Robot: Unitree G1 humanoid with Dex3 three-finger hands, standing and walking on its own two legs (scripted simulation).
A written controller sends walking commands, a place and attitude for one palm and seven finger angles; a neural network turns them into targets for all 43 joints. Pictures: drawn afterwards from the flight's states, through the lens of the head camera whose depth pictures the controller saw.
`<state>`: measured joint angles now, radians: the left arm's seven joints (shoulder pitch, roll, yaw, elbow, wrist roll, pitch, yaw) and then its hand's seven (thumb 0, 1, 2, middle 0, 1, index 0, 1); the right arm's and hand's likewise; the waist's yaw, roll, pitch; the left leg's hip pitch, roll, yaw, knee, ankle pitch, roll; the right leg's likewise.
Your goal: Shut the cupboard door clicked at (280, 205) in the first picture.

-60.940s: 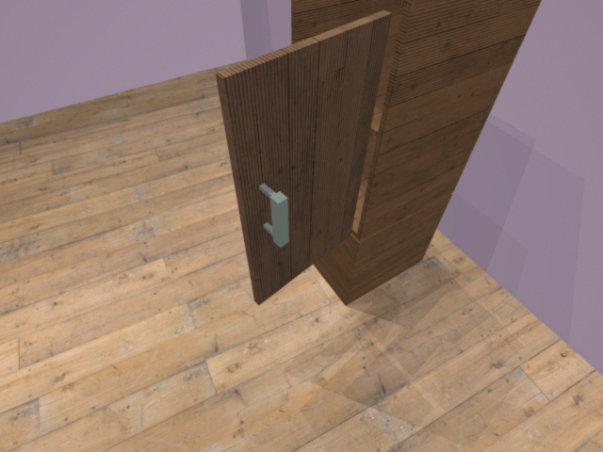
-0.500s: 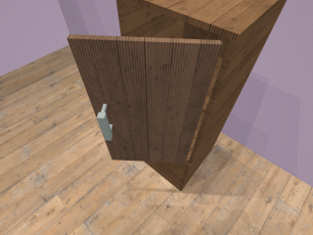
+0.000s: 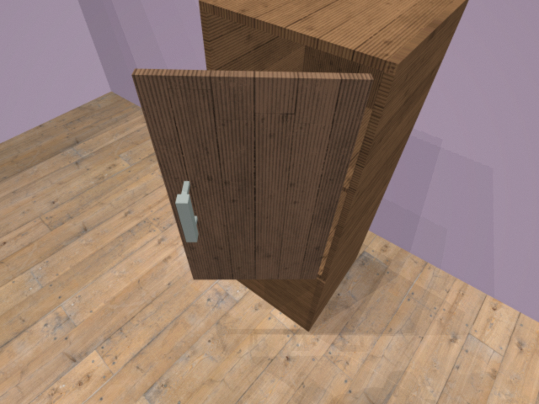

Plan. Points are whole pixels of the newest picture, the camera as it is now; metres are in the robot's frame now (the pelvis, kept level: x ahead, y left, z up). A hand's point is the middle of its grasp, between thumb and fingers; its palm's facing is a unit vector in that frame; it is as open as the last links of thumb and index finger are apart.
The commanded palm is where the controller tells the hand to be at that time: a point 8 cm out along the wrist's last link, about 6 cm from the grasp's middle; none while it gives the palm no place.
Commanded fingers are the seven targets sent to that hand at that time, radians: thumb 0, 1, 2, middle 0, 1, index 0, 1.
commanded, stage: come to a stop and stand still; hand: left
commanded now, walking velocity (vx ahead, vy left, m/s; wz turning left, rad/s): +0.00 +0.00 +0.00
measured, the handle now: (189, 211) +0.46 +0.18 -0.02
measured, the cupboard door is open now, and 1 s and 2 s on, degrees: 38 38 38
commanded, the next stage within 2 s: look again from close up in 0.62 s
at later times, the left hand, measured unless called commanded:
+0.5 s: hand out of the picture +0.01 +0.21 -0.18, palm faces +0.00 -0.98 -0.19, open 7.4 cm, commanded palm none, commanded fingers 0.00 0.90 0.90 -0.20 -0.30 -0.20 -0.30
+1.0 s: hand out of the picture +0.03 +0.23 -0.18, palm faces -0.01 -0.98 -0.21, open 7.4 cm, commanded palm none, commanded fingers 0.00 0.90 0.90 -0.20 -0.30 -0.20 -0.30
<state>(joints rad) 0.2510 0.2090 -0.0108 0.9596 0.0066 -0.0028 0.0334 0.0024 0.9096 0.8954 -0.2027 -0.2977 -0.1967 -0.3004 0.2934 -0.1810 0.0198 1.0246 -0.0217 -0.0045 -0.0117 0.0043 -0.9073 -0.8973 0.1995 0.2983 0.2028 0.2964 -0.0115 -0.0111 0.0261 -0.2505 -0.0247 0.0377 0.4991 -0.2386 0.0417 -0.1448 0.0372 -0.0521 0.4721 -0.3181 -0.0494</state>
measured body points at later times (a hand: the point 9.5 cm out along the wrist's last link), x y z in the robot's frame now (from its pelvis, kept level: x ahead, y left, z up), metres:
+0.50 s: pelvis +0.02 +0.03 +0.00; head +0.03 +0.04 +0.45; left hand +0.02 +0.26 -0.16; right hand +0.06 -0.21 -0.15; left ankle +0.02 +0.09 -0.74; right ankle -0.04 -0.09 -0.74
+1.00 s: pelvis +0.02 +0.04 +0.01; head +0.03 +0.06 +0.45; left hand +0.03 +0.28 -0.16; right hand +0.04 -0.20 -0.14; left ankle +0.02 +0.09 -0.74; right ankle -0.04 -0.09 -0.74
